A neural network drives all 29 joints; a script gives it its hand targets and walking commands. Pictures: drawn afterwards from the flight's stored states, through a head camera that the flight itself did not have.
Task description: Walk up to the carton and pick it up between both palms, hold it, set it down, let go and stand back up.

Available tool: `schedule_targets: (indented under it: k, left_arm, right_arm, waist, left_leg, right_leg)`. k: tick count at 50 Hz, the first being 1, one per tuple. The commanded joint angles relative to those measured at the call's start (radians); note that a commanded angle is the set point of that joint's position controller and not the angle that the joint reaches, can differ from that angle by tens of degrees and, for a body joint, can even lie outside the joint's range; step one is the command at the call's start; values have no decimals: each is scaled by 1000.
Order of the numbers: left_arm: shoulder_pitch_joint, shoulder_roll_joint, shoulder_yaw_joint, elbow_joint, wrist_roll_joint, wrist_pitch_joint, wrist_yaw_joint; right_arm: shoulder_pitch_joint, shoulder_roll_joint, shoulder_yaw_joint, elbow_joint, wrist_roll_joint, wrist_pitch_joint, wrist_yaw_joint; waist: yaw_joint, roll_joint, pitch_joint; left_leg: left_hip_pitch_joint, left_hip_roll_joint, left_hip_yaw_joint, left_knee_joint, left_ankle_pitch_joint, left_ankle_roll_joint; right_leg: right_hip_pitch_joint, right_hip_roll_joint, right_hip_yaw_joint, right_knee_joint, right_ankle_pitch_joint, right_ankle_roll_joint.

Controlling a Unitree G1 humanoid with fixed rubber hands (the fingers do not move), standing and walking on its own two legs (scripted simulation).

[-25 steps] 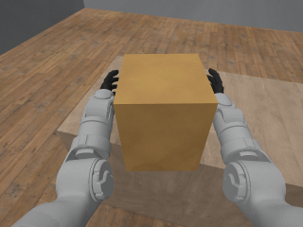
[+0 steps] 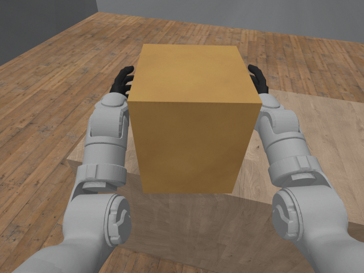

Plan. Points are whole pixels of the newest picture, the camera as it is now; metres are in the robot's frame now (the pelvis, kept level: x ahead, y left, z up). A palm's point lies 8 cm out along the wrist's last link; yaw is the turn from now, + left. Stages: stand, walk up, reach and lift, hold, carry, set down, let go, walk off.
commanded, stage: reach and lift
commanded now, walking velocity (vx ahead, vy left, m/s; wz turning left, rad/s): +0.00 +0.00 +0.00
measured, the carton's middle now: (188, 120) +0.39 +0.01 +0.16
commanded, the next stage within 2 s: hold in 0.96 s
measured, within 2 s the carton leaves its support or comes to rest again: neither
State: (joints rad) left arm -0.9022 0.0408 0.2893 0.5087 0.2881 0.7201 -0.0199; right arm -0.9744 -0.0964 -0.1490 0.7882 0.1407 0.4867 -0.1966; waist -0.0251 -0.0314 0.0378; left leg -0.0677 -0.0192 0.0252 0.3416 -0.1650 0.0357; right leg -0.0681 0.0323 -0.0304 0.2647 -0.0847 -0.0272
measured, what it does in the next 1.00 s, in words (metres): stands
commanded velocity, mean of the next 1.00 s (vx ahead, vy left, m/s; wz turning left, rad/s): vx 0.00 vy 0.00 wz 0.00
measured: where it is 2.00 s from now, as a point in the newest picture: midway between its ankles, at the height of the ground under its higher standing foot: outside the picture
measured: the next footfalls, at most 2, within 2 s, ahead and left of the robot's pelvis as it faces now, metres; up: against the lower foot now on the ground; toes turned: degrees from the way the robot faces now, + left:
none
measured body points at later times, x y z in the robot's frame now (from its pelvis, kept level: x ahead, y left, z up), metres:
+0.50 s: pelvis +0.01 +0.00 +0.00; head -0.03 +0.01 +0.45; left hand +0.42 +0.14 +0.24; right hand +0.42 -0.15 +0.25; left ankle +0.02 +0.09 -0.75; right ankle +0.04 -0.10 -0.75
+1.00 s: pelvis +0.01 -0.01 +0.00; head -0.05 +0.01 +0.45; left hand +0.41 +0.14 +0.29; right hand +0.42 -0.16 +0.30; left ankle +0.02 +0.09 -0.75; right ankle +0.04 -0.10 -0.75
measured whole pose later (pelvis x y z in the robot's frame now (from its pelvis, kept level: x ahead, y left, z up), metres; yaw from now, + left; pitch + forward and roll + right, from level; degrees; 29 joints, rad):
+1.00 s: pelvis +0.01 -0.01 +0.00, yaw +0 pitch -3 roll -1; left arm -0.95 0.04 0.30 0.37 0.22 0.78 0.03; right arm -1.04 -0.17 -0.07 0.66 0.25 0.60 -0.24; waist -0.06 -0.01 -0.10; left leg -0.10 -0.01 0.01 0.33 -0.17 0.03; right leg -0.10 0.04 -0.03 0.26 -0.10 -0.03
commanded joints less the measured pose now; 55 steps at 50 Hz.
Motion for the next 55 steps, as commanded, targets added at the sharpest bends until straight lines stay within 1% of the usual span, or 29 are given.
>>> schedule_targets:
  k: [1, 3, 4, 5, 6, 7, 10, 12, 14, 17, 18, 20, 23, 24, 27, 30, 32, 34, 35, 36, 39, 40, 41, 43, 46, 48, 51, 54, 55]
  left_arm:
    - [-898, -772, -675, -664, -445, -212, 52]
    - [-716, -689, -596, -604, -347, -153, 50]
    - [-600, -590, -429, -450, -232, -93, 17]
    - [-539, -546, -345, -352, -145, -40, -20]
    - [-475, -472, -222, -234, -42, 6, -75]
    - [-380, -427, -133, -122, 37, 48, -134]
    - [-515, -382, -102, -29, 46, 113, -291]
    - [-577, -370, -100, 34, 22, 135, -326]
    - [-587, -439, -145, 14, -36, 117, -303]
    - [-587, -605, -336, -160, -209, 48, -200]
    - [-644, -631, -378, -186, -233, 23, -165]
    - [-763, -725, -565, -340, -354, -36, -109]
    - [-787, -722, -655, -569, -425, -76, -38]
    - [-751, -728, -667, -632, -414, -76, -15]
    - [-579, -604, -424, -424, -222, 10, -30]
    - [-512, -436, -155, -220, -5, 108, -151]
    - [-546, -408, -100, -165, 34, 150, -237]
    - [-637, -399, -158, -119, -1, 176, -289]
    - [-661, -343, -106, -18, 22, 176, -314]
    - [-709, -386, -151, -23, -32, 164, -312]
    - [-759, -473, -192, -16, -109, 117, -267]
    - [-767, -490, -194, -20, -130, 92, -237]
    - [-810, -557, -300, -112, -211, 58, -202]
    - [-892, -643, -444, -219, -319, 6, -142]
    - [-879, -698, -575, -440, -406, -36, -70]
    - [-853, -669, -538, -440, -369, -27, -46]
    - [-668, -490, -237, -206, -149, 52, -92]
    - [-504, -413, -108, -214, -7, 151, -190]
    - [-502, -417, -108, -214, 6, 178, -222]
  right_arm:
    - [-817, 705, 449, -628, 181, -228, 138]
    - [-457, 622, 393, -293, 156, -134, 127]
    - [-360, 578, 365, -136, 143, -85, 120]
    - [-282, 527, 319, 9, 138, -38, 119]
    - [-281, 521, 310, 110, 136, 7, 120]
    - [-335, 543, 332, 91, 133, 47, 109]
    - [-645, 470, 271, -13, 158, 91, 104]
    - [-798, 467, 230, -102, 167, 81, 99]
    - [-872, 490, 249, -206, 194, 43, 93]
    - [-991, 552, 343, -569, 256, -74, 79]
    - [-1022, 590, 374, -596, 270, -88, 82]
    - [-1091, 628, 420, -797, 265, -135, 78]
    - [-947, 668, 517, -875, 301, -131, 62]
    - [-799, 655, 520, -787, 303, -105, 56]
    - [-515, 538, 424, -374, 274, 9, 63]
    - [-508, 491, 369, -54, 240, 120, 79]
    - [-620, 511, 379, -85, 252, 165, 81]
    - [-791, 457, 317, -133, 239, 163, 78]
    - [-800, 455, 271, -85, 223, 170, 86]
    - [-830, 454, 227, -103, 206, 150, 88]
    - [-1025, 487, 205, -310, 203, 56, 93]
    - [-1084, 515, 223, -395, 212, 19, 94]
    - [-1058, 530, 235, -424, 223, -13, 100]
    - [-1092, 590, 291, -525, 239, -60, 105]
    - [-1069, 689, 447, -771, 303, -90, 76]
    - [-896, 656, 424, -610, 313, -58, 68]
    - [-628, 564, 357, -185, 270, 65, 62]
    - [-602, 526, 424, -166, 327, 158, 50]
    - [-615, 486, 403, -165, 332, 185, 46]
  waist:
    - [-98, 182, -1275]
    - [-168, 204, -893]
    - [-136, 156, -601]
    - [-159, 143, -383]
    - [-115, 77, -141]
    - [-63, -1, -23]
    - [-36, -22, 85]
    - [-32, -71, 51]
    - [-42, -51, -81]
    - [-95, 11, -515]
    - [-85, 30, -604]
    - [-141, 69, -879]
    - [-108, 116, -1107]
    - [-121, 164, -1093]
    - [-119, 133, -567]
    - [-42, 45, -114]
    - [-5, -7, -8]
    - [-34, 11, -50]
    - [-25, -51, 9]
    - [-66, -37, -39]
    - [-73, 30, -262]
    - [-42, 28, -352]
    - [-95, 64, -475]
    - [-124, 75, -701]
    - [-108, 83, -1064]
    - [-113, 153, -956]
    - [-72, 69, -438]
    - [-24, -21, -234]
    - [-47, 3, -186]
  left_leg:
    - [384, 38, -111, 147, 660, -130]
    - [353, 50, -121, 124, 632, -146]
    - [246, 33, -100, 79, 506, -103]
    - [161, 27, -88, 19, 358, -90]
    - [72, 12, -67, -42, 198, -48]
    - [28, -4, -52, -71, 130, -10]
    - [0, -3, -22, -165, -125, 21]
    - [-54, 0, -5, -156, -143, 35]
    - [-65, 9, -17, -127, -39, 9]
    - [12, 2, -38, -24, 229, -52]
    - [33, 2, -48, -7, 275, -57]
    - [126, -1, -66, 63, 369, -81]
    - [287, 4, -96, 146, 583, -102]
    - [323, 9, -102, 155, 642, -123]
    - [196, 11, -92, 63, 429, -93]
    - [41, 0, -48, -68, 94, -23]
    - [1, 7, -35, -127, -18, 1]
    - [-24, 7, -24, -135, -102, -4]
    - [-44, 4, -16, -144, -173, 17]
    - [-63, 15, -20, -145, -171, -1]
    - [-120, 24, -27, -123, -165, -21]
    - [-130, 21, -25, -104, -123, -18]
    - [-102, 32, -43, -75, -45, -43]
    - [-39, 28, -55, -36, 57, -62]
    - [183, -3, -68, 100, 415, -74]
    - [183, 5, -91, 104, 430, -86]
    - [51, -12, -68, 10, 202, -43]
    - [39, -4, -45, -50, 191, -23]
    - [46, 5, -43, -78, 177, -40]
  right_leg:
    - [166, 57, 17, 74, 438, 27]
    - [119, 37, 37, 27, 399, 27]
    - [147, 19, 38, 15, 356, 39]
    - [151, 4, 47, -4, 276, 41]
    - [152, -18, 48, -26, 182, 59]
    - [184, -37, 60, -26, 198, 80]
    - [66, -43, 82, -93, -95, 86]
    - [66, -40, 72, -117, -196, 77]
    - [78, -16, 51, -88, -70, 56]
    - [202, 23, 20, 12, 276, 45]
    - [222, 35, 9, 26, 286, 45]
    - [216, 45, 2, 52, 351, 48]
    - [208, 60, 9, 70, 472, 51]
    - [207, 65, 16, 67, 500, 44]
    - [132, 37, 35, 16, 329, 49]
    - [106, -17, 58, -38, 55, 62]
    - [91, -20, 88, -51, -23, 62]
    - [69, -22, 80, -79, -141, 56]
    - [42, -34, 78, -109, -260, 53]
    - [16, -22, 61, -102, -270, 41]
    - [52, 9, 29, -49, -218, 29]
    - [67, 14, 24, -31, -180, 31]
    - [84, 25, 26, 2, -83, 22]
    - [119, 41, 12, 35, 70, 29]
    - [227, 48, 13, 73, 405, 58]
    - [202, 42, 29, 63, 385, 56]
    - [145, 13, 42, -4, 196, 53]
    - [208, -2, 79, 3, 269, 79]
    - [198, -5, 91, 1, 276, 77]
